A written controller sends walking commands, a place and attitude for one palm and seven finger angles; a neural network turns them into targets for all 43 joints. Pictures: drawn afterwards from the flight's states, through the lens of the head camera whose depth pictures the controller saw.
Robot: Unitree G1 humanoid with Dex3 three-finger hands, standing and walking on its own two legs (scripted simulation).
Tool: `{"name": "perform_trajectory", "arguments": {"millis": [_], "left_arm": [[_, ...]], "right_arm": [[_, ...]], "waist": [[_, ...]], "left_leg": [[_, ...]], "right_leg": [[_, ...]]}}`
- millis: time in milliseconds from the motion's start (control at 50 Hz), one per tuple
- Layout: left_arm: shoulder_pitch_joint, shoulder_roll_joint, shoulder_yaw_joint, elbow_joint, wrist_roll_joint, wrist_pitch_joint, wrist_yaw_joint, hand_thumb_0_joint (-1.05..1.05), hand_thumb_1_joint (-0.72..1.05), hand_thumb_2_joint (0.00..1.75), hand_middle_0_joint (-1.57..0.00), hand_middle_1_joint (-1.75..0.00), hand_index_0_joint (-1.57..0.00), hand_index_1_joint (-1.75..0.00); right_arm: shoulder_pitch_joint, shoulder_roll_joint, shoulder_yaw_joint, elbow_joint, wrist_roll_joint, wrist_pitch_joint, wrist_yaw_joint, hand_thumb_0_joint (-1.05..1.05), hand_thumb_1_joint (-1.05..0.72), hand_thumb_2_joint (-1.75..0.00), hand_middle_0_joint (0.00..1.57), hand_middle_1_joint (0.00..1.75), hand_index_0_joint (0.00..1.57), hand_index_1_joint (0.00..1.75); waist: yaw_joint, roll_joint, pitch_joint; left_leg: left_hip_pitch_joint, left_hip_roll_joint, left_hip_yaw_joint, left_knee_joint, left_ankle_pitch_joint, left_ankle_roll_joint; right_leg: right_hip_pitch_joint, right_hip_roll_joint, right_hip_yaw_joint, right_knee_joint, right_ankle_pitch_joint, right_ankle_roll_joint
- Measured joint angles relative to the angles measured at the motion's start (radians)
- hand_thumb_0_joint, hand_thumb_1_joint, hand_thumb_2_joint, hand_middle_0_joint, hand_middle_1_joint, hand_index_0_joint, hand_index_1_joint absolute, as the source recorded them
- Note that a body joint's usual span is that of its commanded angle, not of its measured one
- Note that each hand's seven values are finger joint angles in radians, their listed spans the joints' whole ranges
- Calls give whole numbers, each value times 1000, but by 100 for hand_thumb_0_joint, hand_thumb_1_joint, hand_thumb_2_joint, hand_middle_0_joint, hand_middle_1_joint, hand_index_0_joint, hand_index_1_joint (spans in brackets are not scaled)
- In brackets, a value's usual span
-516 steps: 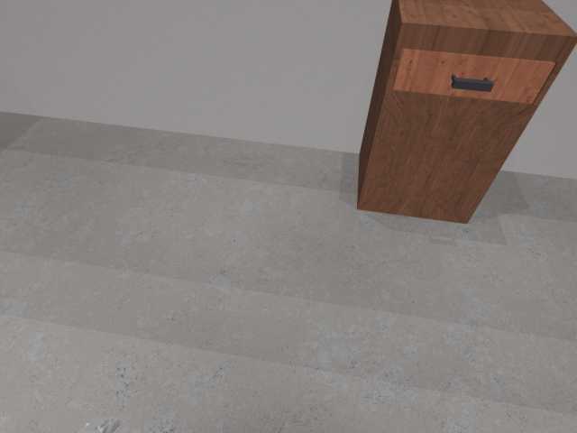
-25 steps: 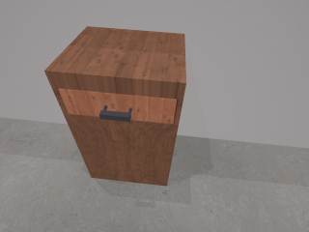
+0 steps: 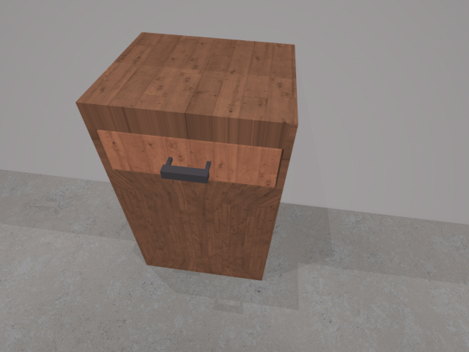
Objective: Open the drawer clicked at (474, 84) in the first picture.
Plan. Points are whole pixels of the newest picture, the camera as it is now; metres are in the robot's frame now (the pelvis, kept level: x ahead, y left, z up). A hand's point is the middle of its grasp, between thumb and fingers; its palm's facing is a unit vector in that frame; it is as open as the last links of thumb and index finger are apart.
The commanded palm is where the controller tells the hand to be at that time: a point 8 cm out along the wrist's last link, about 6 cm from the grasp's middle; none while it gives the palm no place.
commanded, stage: come to a stop and stand still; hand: left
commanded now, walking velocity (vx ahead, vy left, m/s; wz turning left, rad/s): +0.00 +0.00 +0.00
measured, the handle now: (187, 168) +0.56 +0.17 -0.06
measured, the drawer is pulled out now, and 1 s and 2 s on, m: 0.00 0.00 0.00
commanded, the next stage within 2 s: none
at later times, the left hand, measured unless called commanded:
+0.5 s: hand out of the picture +0.09 +0.19 -0.17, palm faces +0.01 -0.97 -0.24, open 7.3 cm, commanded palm none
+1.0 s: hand out of the picture -0.01 +0.16 -0.15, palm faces -0.01 -0.97 -0.23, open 7.4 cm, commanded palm none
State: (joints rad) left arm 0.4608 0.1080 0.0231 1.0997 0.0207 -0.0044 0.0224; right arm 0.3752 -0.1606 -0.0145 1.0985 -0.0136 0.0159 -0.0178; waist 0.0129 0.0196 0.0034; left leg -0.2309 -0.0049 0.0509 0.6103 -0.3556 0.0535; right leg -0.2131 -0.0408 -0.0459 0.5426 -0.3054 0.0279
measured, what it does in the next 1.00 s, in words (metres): stands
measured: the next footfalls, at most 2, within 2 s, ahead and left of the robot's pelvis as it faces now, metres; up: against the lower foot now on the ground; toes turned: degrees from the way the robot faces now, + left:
none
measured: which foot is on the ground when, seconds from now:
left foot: down 0.00-1.00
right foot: down 0.00-1.00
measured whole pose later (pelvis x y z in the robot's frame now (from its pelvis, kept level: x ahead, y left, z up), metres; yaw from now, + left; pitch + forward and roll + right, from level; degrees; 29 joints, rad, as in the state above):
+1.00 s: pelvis -0.02 -0.02 +0.01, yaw -2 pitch -1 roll +1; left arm 0.32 0.15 -0.01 1.03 0.01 0.01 0.02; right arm 0.33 -0.20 0.01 1.01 -0.02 0.01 -0.01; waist 0.00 0.04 0.01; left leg -0.19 -0.01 0.09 0.47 -0.25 0.03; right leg -0.30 -0.01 -0.07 0.49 -0.18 -0.04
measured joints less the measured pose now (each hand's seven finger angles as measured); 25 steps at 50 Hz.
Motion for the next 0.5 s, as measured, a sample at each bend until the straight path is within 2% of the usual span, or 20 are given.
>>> {"name": "perform_trajectory", "arguments": {"millis": [60, 80, 160, 200, 240, 260, 340, 440, 500], "left_arm": [[10, -5, 5, 10, 0, 6, 2, 1, 91, 90, -20, -30, -20, -29], [8, -6, 4, 14, 1, 11, 3, 1, 91, 90, -20, -30, -20, -29], [-44, -14, -8, 20, 0, 25, 15, 1, 91, 90, -20, -30, -20, -29], [-86, -13, -9, 2, -6, 19, 17, 1, 91, 90, -20, -30, -20, -29], [-122, -4, -8, -25, -6, 10, 22, 1, 91, 90, -20, -30, -20, -29], [-136, 6, -5, -29, -2, 13, 30, 2, 93, 89, -20, -30, -20, -29], [-177, 31, 12, -65, -8, 17, 28, 3, 94, 89, -20, -30, -20, -29], [-228, 51, 21, -109, -9, 22, 29, 2, 93, 89, -20, -30, -20, -29], [-250, 50, 21, -119, -7, 32, 28, 2, 92, 90, -20, -30, -20, -29]], "right_arm": [[-1, 10, 1, -1, 1, -12, -2, 1, -91, -90, 20, 30, 20, 30], [-2, 15, 4, -3, 1, -22, -5, 1, -91, -90, 20, 30, 20, 30], [-1, 37, 19, -6, -2, -56, -34, 1, -91, -90, 20, 30, 20, 30], [1, 51, 27, 0, 2, -52, -41, 1, -91, -90, 20, 30, 20, 30], [2, 67, 29, 4, 11, -41, -42, 1, -91, -90, 20, 30, 20, 30], [2, 73, 27, 5, 14, -34, -42, 1, -91, -90, 20, 30, 20, 30], [-23, 74, 6, -1, 15, -10, -44, 1, -90, -89, 20, 30, 20, 30], [-76, 58, -16, -26, 14, 3, -39, 1, -90, -89, 20, 30, 20, 30], [-101, 38, -26, -40, 11, 11, -32, 1, -91, -89, 20, 30, 20, 30]], "waist": [[2, -23, -8], [1, -33, -9], [-18, -29, 8], [-26, -23, 25], [-25, -29, 40], [-24, -28, 45], [-27, 1, 56], [-27, -2, 79], [-31, 4, 77]], "left_leg": [[19, -9, 14, 5, -34, 8], [30, -14, 24, -3, -39, 12], [91, -16, 42, -72, -27, 20], [119, -19, 38, -106, -10, 17], [132, -27, 41, -112, -7, 9], [134, -27, 42, -104, -15, 5], [111, -12, 40, -75, -41, -6], [56, -19, 45, -14, -29, -18], [42, -16, 38, -7, -50, -3]], "right_leg": [[3, -9, 15, 27, -39, -1], [-4, -14, 20, 48, -48, -15], [-64, -9, 0, 191, -148, -28], [-59, -8, -20, 118, -89, -26], [-44, -10, -27, 13, 77, -27], [-37, -10, -26, 5, 92, -25], [-57, 2, -30, 31, 33, -25], [-95, -9, -25, 60, 29, -31], [-113, -7, -33, 72, 33, -26]]}}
